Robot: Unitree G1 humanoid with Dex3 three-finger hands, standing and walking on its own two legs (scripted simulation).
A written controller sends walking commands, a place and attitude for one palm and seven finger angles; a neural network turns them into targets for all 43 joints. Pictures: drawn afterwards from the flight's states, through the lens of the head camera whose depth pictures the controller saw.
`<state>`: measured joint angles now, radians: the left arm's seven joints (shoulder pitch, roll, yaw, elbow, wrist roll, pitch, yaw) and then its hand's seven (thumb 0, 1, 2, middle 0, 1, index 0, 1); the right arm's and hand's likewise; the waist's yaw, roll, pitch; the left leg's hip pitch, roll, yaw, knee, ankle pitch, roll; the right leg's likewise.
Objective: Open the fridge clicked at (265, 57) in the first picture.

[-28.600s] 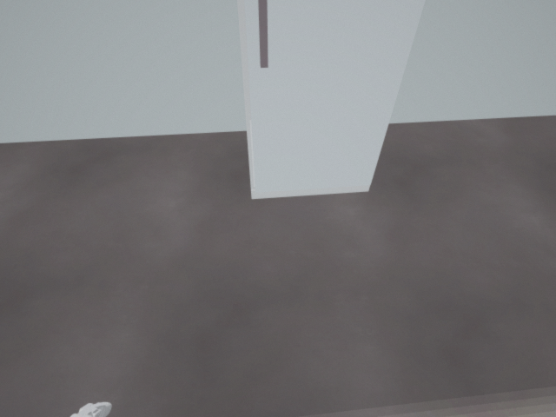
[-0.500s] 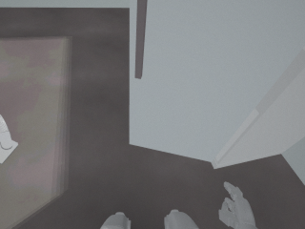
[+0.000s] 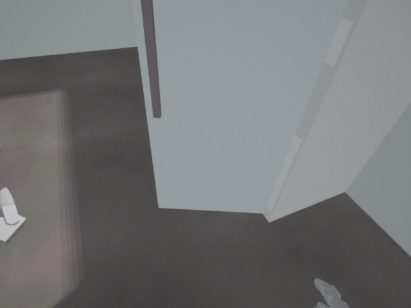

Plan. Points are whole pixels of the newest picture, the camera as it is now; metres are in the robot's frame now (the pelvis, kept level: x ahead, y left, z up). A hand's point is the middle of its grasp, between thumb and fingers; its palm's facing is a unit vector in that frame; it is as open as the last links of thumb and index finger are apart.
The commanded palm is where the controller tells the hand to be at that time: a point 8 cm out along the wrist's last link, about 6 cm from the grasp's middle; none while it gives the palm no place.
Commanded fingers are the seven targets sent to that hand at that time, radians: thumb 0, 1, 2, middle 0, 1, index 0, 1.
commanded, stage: stop stepping back and stand still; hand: left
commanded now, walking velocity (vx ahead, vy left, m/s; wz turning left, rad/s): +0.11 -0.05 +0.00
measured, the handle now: (153, 61) +0.75 +0.17 +0.15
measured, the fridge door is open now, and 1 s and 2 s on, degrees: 65 65 65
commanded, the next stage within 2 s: let the arm hang, fingers relaxed in 0.38 s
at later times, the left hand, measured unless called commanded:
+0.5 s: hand (9, 241) +0.17 +0.27 +0.16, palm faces +0.46 -0.78 -0.43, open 7.4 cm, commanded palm none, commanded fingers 0.00 0.90 0.90 -0.20 -0.30 -0.20 -0.30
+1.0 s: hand out of the picture -0.07 +0.22 -0.17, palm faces -0.01 -0.98 -0.19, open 7.2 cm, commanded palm none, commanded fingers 0.00 0.90 0.90 -0.20 -0.30 -0.20 -0.30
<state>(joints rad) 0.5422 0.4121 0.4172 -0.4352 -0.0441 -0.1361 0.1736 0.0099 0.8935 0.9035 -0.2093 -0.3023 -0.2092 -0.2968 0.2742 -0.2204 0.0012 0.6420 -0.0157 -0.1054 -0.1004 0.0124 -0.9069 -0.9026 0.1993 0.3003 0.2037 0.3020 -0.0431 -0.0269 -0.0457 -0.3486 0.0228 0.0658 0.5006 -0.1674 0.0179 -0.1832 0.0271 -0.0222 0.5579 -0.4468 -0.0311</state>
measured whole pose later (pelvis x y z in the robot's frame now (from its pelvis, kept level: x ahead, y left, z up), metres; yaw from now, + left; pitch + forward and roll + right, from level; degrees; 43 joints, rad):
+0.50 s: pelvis -0.02 +0.00 +0.00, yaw +1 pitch -2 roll +0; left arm 0.50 0.38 0.37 -0.42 -0.01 -0.20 0.15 0.01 0.89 0.90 -0.21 -0.30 -0.21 -0.30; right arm 0.24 -0.18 0.03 0.69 -0.02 -0.14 -0.04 0.01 -0.91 -0.90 0.20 0.30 0.21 0.30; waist 0.02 0.00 -0.02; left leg -0.36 0.02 0.05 0.67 -0.21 0.00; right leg -0.21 0.02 -0.03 0.56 -0.31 -0.03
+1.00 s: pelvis -0.02 +0.02 +0.01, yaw +2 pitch -1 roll -1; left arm 0.29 0.25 -0.01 1.16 0.01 0.02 0.00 0.01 0.94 0.90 -0.20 -0.30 -0.20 -0.29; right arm 0.24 -0.24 0.00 1.13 -0.02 0.03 -0.02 0.01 -0.91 -0.90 0.20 0.30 0.20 0.30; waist 0.01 -0.04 0.10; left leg -0.26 0.01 0.04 0.42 -0.15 0.03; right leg -0.15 0.02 -0.04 0.37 -0.21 -0.01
